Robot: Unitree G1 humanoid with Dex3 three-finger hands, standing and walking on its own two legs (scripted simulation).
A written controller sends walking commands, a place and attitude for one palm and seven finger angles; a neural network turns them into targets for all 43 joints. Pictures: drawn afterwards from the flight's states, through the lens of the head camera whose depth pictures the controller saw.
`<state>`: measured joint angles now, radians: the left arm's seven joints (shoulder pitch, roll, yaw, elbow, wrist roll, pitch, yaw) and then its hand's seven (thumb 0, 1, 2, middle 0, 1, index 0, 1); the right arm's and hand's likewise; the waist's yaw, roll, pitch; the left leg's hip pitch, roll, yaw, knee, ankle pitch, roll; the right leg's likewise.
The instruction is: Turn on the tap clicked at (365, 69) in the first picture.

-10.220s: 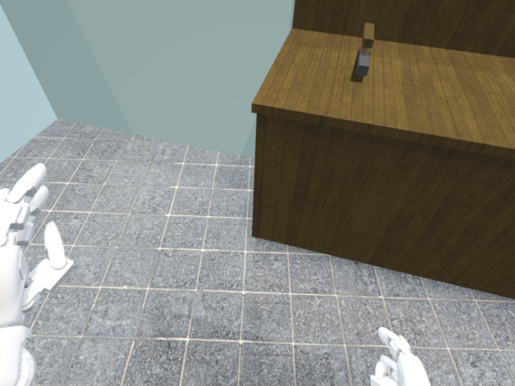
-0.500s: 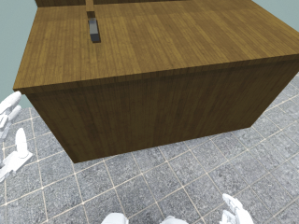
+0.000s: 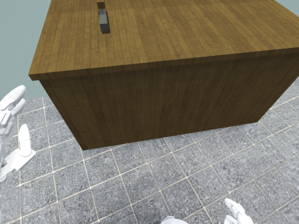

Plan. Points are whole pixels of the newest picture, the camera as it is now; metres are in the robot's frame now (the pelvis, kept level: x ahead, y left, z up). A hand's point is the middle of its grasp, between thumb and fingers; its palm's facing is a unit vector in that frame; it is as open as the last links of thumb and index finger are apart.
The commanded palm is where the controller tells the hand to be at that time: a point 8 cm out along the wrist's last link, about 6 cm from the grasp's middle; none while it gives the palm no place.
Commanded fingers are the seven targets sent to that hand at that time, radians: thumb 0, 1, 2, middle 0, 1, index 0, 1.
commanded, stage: come to a stop and stand still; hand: left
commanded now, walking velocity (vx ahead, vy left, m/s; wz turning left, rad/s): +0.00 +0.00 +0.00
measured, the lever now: (104, 25) +0.76 +0.23 +0.12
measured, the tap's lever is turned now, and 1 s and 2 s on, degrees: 0 0 0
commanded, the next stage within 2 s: look again from close up in 0.52 s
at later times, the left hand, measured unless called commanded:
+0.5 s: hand (27, 159) +0.19 +0.21 +0.20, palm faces +0.37 -0.81 -0.45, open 7.4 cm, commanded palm +0.13 +0.26 +0.20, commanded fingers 0.00 0.90 0.90 -0.20 -0.30 -0.20 -0.30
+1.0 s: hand (10, 143) +0.22 +0.27 +0.17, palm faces +0.33 -0.87 -0.37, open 7.4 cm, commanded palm +0.16 +0.31 +0.20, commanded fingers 0.00 0.90 0.90 -0.20 -0.30 -0.20 -0.30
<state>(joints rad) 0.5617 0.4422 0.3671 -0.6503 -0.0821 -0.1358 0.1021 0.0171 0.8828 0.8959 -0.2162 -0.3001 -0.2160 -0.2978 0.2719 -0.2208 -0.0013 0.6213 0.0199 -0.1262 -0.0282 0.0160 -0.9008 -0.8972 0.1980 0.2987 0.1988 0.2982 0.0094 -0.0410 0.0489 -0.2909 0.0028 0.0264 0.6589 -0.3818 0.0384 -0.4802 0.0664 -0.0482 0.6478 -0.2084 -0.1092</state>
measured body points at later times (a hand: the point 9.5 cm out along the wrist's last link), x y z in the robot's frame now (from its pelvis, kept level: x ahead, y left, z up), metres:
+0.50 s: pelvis -0.02 -0.02 +0.01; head +0.01 -0.03 +0.46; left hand +0.16 +0.25 +0.22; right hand +0.15 -0.26 -0.08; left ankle -0.01 +0.14 -0.72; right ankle +0.06 -0.06 -0.72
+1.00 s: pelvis +0.00 +0.03 +0.02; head +0.01 +0.05 +0.47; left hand +0.20 +0.32 +0.19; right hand +0.15 -0.20 -0.05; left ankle -0.02 +0.09 -0.72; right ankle +0.06 -0.06 -0.72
